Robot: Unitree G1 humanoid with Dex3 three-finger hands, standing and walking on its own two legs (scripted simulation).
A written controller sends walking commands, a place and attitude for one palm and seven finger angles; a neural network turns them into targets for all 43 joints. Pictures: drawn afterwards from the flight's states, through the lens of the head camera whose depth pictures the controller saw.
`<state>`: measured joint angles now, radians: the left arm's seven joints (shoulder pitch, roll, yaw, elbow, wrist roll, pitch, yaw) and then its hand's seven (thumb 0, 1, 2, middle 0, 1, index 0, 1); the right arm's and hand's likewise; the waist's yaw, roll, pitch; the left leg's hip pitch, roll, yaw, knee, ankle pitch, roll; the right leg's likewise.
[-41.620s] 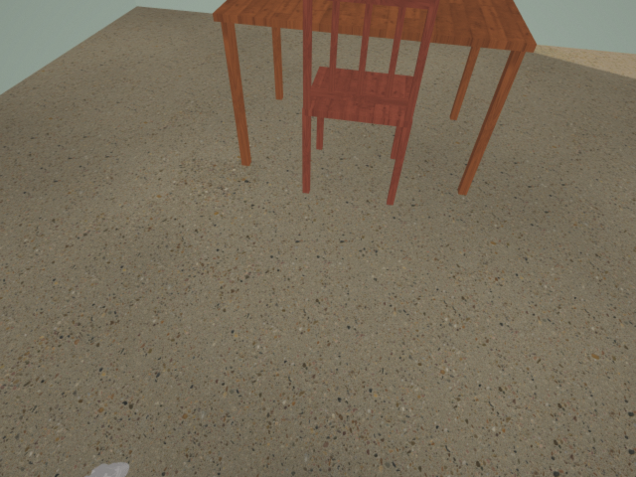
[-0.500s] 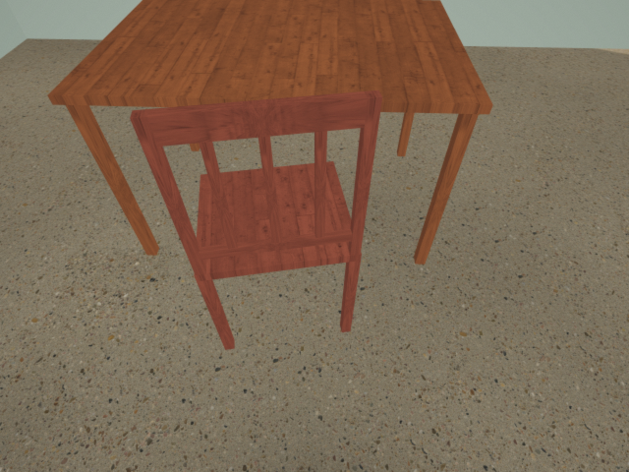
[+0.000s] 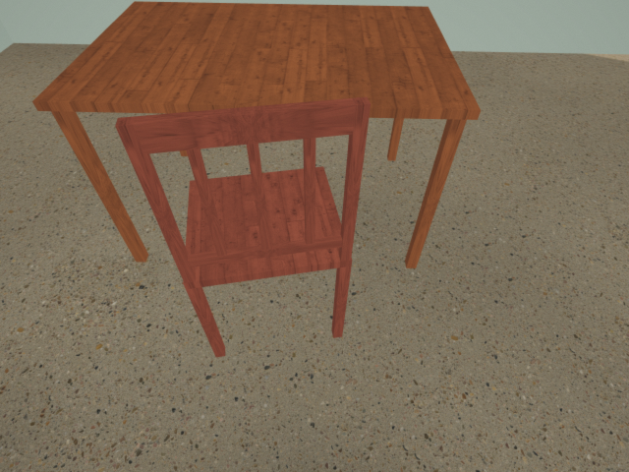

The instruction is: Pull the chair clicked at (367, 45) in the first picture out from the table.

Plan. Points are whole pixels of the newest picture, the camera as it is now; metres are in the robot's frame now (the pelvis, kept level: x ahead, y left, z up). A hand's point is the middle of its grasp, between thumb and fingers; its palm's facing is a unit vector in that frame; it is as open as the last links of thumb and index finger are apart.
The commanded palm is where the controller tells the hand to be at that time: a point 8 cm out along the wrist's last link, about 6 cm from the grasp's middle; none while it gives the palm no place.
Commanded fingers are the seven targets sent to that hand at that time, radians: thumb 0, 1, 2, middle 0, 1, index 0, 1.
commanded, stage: look to check the result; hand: left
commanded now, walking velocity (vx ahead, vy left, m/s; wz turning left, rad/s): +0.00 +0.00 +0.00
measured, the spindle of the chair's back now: (260, 201) +0.65 +0.15 -0.09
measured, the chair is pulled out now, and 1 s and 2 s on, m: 0.21 0.21 0.21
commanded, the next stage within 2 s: take the last steps up to it in 0.74 s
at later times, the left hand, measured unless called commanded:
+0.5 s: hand out of the picture +0.00 +0.14 -0.18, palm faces +0.03 -0.98 -0.17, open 7.3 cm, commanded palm none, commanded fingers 0.00 0.90 0.90 -0.20 -0.30 -0.20 -0.30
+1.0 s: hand out of the picture +0.01 +0.14 -0.18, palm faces +0.03 -0.98 -0.18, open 7.3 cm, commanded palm none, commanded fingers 0.00 0.90 0.90 -0.20 -0.30 -0.20 -0.30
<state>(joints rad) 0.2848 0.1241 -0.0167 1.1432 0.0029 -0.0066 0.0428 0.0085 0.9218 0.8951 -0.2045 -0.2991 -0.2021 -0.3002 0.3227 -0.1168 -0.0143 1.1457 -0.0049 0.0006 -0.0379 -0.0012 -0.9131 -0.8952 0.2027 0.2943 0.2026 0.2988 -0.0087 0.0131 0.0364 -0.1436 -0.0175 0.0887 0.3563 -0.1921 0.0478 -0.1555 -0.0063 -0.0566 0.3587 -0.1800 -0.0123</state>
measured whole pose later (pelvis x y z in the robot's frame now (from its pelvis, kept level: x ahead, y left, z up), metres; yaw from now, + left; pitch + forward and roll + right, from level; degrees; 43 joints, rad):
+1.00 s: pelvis +0.02 -0.02 +0.00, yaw +0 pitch -1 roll +0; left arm 0.31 0.12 -0.01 1.14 0.01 0.00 0.04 0.00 0.91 0.90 -0.20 -0.30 -0.20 -0.30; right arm 0.34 -0.12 -0.02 1.16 -0.01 0.01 -0.04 0.00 -0.91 -0.90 0.20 0.29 0.20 0.30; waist -0.01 0.02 0.02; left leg -0.13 0.01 0.08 0.41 -0.25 0.02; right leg -0.13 0.02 -0.06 0.39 -0.23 -0.04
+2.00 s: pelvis +0.30 +0.01 -0.02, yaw +1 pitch -1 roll +1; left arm 0.18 0.20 0.04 0.98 0.01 0.03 0.04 0.00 0.93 0.89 -0.21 -0.30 -0.20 -0.30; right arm 0.18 -0.18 -0.04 0.95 -0.02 -0.01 -0.03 0.00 -0.92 -0.90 0.20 0.29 0.20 0.30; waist 0.01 -0.01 0.11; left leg -0.31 0.00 0.01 0.56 -0.23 -0.01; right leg -0.28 -0.02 0.05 0.63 -0.38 0.02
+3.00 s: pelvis +0.24 +0.01 +0.00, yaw +1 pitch -1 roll +0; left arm 0.31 0.14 0.01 1.11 0.01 0.01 0.04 0.00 0.91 0.90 -0.20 -0.30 -0.20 -0.30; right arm 0.36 -0.12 -0.03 1.14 -0.01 0.01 -0.02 0.00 -0.91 -0.89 0.20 0.29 0.20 0.30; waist -0.01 0.02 0.04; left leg -0.15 -0.01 0.03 0.40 -0.24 0.01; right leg -0.23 0.00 0.02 0.41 -0.17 0.00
